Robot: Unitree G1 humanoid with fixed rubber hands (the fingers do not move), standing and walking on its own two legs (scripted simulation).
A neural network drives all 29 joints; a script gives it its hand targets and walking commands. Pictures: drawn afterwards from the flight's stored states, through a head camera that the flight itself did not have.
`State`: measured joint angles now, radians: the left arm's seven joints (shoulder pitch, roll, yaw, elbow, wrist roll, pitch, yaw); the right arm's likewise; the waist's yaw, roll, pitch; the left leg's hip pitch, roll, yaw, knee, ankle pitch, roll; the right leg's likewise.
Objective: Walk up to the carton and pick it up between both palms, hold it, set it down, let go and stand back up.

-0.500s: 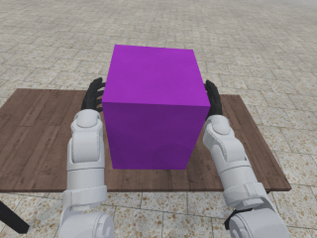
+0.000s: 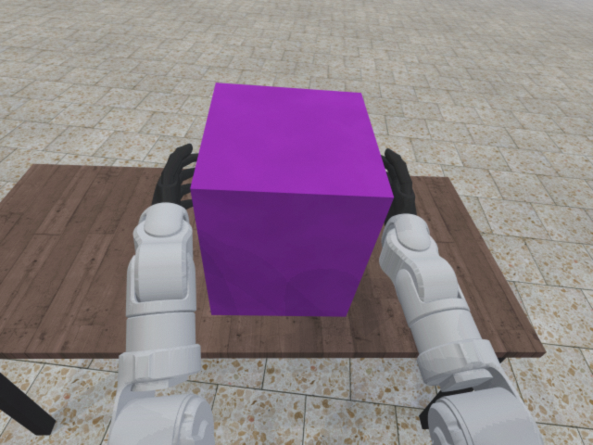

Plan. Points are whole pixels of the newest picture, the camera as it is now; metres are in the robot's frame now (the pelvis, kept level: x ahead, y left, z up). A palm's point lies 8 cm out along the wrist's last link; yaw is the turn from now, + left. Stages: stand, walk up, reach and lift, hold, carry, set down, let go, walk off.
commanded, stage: hold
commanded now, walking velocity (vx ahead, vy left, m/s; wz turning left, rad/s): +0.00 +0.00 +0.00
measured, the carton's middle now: (284, 206) +0.40 +0.01 +0.13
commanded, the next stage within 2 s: none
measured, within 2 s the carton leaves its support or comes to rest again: neither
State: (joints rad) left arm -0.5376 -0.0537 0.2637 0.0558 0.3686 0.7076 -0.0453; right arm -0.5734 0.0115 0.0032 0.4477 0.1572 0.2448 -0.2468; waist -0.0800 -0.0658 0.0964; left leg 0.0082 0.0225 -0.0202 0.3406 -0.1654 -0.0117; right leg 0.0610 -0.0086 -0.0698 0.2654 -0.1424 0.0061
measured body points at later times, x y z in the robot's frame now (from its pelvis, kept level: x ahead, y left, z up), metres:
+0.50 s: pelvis +0.00 +0.00 +0.00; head -0.04 +0.04 +0.45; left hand +0.37 +0.16 +0.16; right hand +0.37 -0.13 +0.17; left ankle +0.03 +0.12 -0.75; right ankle +0.02 -0.12 -0.75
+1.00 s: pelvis -0.01 +0.00 +0.00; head -0.04 +0.03 +0.45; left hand +0.37 +0.16 +0.16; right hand +0.37 -0.14 +0.17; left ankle +0.03 +0.12 -0.75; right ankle +0.02 -0.12 -0.75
